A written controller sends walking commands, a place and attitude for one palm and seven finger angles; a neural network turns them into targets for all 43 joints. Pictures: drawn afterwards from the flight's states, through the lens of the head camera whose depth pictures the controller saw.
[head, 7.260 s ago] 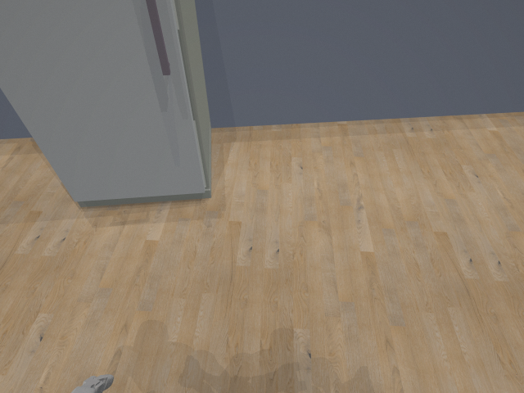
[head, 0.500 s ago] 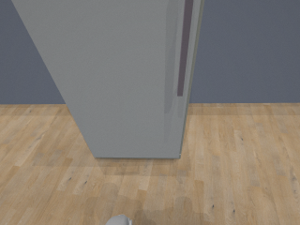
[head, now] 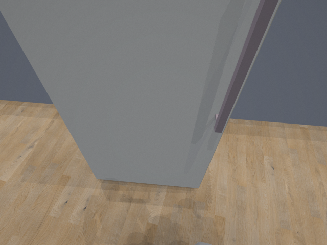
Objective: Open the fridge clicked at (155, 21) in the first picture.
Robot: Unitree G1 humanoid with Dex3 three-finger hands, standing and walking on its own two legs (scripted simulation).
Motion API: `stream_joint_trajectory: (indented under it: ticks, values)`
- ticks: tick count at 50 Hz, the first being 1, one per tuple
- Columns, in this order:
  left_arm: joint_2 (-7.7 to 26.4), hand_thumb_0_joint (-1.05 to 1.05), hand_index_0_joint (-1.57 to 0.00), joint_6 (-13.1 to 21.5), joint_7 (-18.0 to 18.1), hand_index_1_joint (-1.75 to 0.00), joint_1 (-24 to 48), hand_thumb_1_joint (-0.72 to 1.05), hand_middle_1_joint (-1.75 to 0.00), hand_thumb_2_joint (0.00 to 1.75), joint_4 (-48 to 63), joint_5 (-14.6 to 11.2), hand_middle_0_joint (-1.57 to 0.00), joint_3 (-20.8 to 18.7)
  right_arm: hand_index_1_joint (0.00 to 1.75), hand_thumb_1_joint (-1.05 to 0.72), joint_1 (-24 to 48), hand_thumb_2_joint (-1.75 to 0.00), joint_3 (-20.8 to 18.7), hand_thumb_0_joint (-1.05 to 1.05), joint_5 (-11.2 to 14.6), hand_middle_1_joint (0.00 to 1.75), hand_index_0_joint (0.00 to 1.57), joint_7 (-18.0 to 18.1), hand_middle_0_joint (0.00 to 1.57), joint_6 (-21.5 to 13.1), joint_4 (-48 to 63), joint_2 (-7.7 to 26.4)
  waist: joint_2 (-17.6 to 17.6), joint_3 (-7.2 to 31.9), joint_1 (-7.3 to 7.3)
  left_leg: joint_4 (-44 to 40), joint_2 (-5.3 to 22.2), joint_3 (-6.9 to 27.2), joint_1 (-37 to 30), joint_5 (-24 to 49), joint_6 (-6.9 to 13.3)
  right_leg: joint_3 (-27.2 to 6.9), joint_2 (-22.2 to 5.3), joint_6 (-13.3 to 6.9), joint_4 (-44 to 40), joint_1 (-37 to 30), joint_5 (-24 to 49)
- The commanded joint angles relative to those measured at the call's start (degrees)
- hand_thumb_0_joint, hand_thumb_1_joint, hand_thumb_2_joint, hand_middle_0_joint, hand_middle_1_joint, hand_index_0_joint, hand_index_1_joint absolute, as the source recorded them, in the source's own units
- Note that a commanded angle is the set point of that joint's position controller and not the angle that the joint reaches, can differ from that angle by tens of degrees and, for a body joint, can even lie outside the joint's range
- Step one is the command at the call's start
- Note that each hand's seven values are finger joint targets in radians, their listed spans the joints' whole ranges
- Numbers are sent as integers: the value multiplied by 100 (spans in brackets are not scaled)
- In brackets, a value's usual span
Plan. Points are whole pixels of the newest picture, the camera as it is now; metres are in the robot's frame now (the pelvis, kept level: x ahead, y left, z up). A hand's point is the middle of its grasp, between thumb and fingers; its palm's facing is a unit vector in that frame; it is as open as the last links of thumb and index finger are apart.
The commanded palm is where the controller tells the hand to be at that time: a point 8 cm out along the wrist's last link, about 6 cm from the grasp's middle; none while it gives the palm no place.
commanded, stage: come to a stop and stand still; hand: right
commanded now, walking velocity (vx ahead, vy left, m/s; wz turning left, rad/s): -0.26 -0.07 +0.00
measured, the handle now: (242, 57) +0.49 -0.13 +0.22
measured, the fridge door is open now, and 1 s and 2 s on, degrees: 0 0 0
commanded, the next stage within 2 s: look again from close up in 1.40 s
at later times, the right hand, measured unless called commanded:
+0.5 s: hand out of the picture +0.04 -0.20 -0.17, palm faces -0.01 +0.97 -0.26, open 7.4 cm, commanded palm none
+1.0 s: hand out of the picture -0.07 -0.14 -0.17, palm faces +0.02 +0.98 -0.18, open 7.3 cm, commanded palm none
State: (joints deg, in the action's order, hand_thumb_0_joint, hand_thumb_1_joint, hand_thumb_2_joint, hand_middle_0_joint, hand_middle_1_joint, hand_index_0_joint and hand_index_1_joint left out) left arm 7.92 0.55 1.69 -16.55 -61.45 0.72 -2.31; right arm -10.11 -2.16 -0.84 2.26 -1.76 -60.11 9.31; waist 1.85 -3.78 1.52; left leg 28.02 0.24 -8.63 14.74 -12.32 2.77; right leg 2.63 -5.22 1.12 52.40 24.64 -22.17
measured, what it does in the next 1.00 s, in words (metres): steps on the spot: right foot, then left foot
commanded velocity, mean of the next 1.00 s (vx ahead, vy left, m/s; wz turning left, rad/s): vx -0.05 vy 0.03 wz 0.00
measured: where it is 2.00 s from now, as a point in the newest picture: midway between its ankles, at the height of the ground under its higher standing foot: outside the picture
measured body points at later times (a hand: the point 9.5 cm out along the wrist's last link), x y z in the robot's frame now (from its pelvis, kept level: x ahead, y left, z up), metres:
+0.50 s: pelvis -0.03 +0.00 +0.00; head +0.00 +0.01 +0.44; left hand +0.06 +0.23 -0.16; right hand +0.04 -0.25 -0.15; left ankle -0.07 +0.13 -0.72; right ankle +0.08 -0.13 -0.73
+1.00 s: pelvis -0.09 +0.03 +0.01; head -0.09 +0.03 +0.46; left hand -0.10 +0.25 -0.16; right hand -0.08 -0.19 -0.16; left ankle -0.07 +0.13 -0.73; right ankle -0.09 -0.10 -0.73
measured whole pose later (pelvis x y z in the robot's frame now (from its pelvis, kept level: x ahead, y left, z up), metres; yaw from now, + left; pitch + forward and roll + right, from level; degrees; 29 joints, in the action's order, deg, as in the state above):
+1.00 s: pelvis -0.09 +0.03 +0.01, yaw +2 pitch -2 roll +0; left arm 7.1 -0.3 2.0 -15.7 -65.9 0.7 -0.7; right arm -14.8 -0.4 0.0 1.7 0.6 -65.0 8.6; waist -0.4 -2.0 -0.8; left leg 24.9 0.3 -5.3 10.8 -11.8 1.8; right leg 2.6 -2.3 1.4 24.4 7.7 -14.2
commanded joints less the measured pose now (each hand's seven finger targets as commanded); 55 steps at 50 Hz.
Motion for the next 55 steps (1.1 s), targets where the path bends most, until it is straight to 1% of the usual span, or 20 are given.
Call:
stream_joint_trajectory:
  ticks: [1,4,5,7,8,11,16,21,24,25,27,28,29,32,36,38,40,42,47,55]
  values:
    - [48,0,-20,-135,-14,-30,-650,90,-30,90,16,-43,-20,17,30,-90,-374,-90,-133,0,-26,30,20,7,20,51,230,699,-860,409,-89,-590,1373,930,65,2872,665,104,164,128,-1109,-784,493]
    - [335,0,-20,-141,-11,-30,-474,90,-30,90,117,-12,-20,-95,30,-90,-363,-90,-206,0,-5,30,20,14,20,183,293,792,-981,411,-42,15,1299,939,100,2575,433,112,184,122,-2085,-1244,1454]
    - [515,0,-20,-110,-7,-30,-490,90,-30,90,156,-5,-20,-138,30,-90,-380,-90,-211,0,8,30,20,15,20,224,333,702,-628,473,-17,342,1079,816,381,2022,200,-132,-127,-9,-2382,-1652,2642]
    - [1149,0,-20,-57,19,-30,-343,90,-30,90,373,42,-20,-216,30,-90,-697,-90,-133,0,53,30,20,28,20,303,430,367,1131,588,-103,1760,191,236,581,-1413,-393,-1570,-1785,-993,-3064,-1574,5473]
    - [1150,0,-20,-68,70,-30,-176,90,-30,90,370,74,-20,-198,30,-90,-557,-90,-140,0,48,30,20,68,20,354,407,461,1170,554,-23,2798,37,641,520,-2476,-413,-1727,-1882,-1305,-3343,-1239,5344]
    - [1064,0,-20,-82,131,-30,455,90,-30,90,598,83,-20,-169,30,-90,-655,-90,-223,0,3,30,20,43,20,398,336,515,761,415,-192,3738,115,1040,995,-1935,-409,-1170,-1530,-1309,-3097,-1282,4905]
    - [1128,0,-20,-104,122,-30,382,90,-30,90,635,52,-20,-278,30,-90,-589,-90,-225,0,-4,30,20,-26,20,439,456,538,647,1023,-22,3430,119,943,1227,-1694,-568,-874,-1372,-1210,-2995,-2181,4469]
    - [1205,0,-20,-157,37,-30,452,90,-30,90,641,88,-20,-347,30,-90,-561,-90,-160,0,-7,30,20,-78,20,431,559,395,1005,886,30,1750,216,648,458,-1745,-480,-1059,-1324,-1082,-3357,-1614,2499]
    - [1167,0,-20,-213,-37,-30,650,90,-30,90,672,59,-20,-367,30,-90,-1191,-90,-164,0,-19,30,20,-87,20,375,305,387,798,758,-261,118,56,258,-691,-652,-393,-757,-886,-670,-3408,-713,705]
    - [991,0,-20,-254,-53,-30,692,90,-30,90,723,25,-20,-365,30,-90,-1472,-90,-188,0,-57,30,20,-75,20,367,227,556,326,637,-352,-516,215,423,-1077,-413,-324,-483,-530,-398,-3111,-198,-50]
    - [399,0,-20,-330,-127,-30,906,90,-30,90,966,-13,-20,-224,30,-90,-831,-90,-240,0,-127,30,20,-36,20,293,498,1237,-1712,-167,-293,-2068,2035,2764,478,-2135,503,21,293,97,-1184,318,-600]
    - [555,0,-20,-359,-159,-30,1000,90,-30,90,974,2,-20,-266,30,-90,-410,-90,-208,0,-117,30,20,-19,20,306,657,1252,-1339,-218,-295,-2213,2190,2593,1257,-2511,701,-305,226,3,-445,-98,-654]
    - [556,0,-20,-410,-158,-30,893,90,-30,90,859,23,-20,-279,30,-90,-96,-90,-221,0,-109,30,20,6,20,262,704,1126,-1630,-417,-169,-2158,1870,2405,1541,-2527,577,-491,187,-70,-104,-58,-402]
    - [513,0,-20,-342,-150,-30,255,90,-30,90,446,33,-20,-237,30,-90,39,-90,-124,0,-62,30,20,-14,20,190,619,777,-1078,-317,74,-1600,1264,1466,871,-673,385,-266,259,-29,284,-35,158]
    - [402,0,-20,-200,-81,-30,314,90,-30,90,381,-5,-20,-123,30,-90,-749,-90,-98,0,-61,30,20,-17,20,87,307,756,-1021,220,-278,-953,1366,1479,-518,1455,585,-47,245,86,-1038,-240,-225]
    - [339,0,-20,-149,-33,-30,266,90,-30,90,282,-20,-20,-58,30,-90,-883,-90,-84,0,-31,30,20,0,20,73,125,757,-912,346,-300,-722,1350,1514,-732,2060,567,-5,237,114,-1976,-675,29]
    - [332,0,-20,-72,10,-30,-202,90,-30,90,13,-32,-20,13,30,-90,-723,-90,-56,0,48,30,20,-5,20,79,38,704,-685,540,-121,-509,1115,1393,-475,1669,265,-158,191,47,-3064,-1578,1160]
    - [639,0,-20,36,61,-30,-225,90,-30,90,-103,-8,-20,16,30,-90,-837,-90,21,0,89,30,20,-40,20,84,-34,439,18,635,-259,-457,648,1072,-323,1289,-113,-674,-440,-198,-3056,-1946,2589]
    - [547,0,-20,-2,67,-30,-68,90,-30,90,-270,-18,-20,97,30,-90,-690,-90,54,0,64,30,20,-34,20,144,-279,495,393,153,-276,-777,590,1000,-668,587,-201,-491,-319,-147,-3383,-1299,1494]
    - [408,0,-20,-109,28,-30,-386,90,-30,90,-288,29,-20,93,30,-90,-829,-90,59,0,13,30,20,-43,20,189,-388,418,-354,-558,-174,-1404,590,1256,184,-1298,-250,-363,1,-164,-3570,-1013,7]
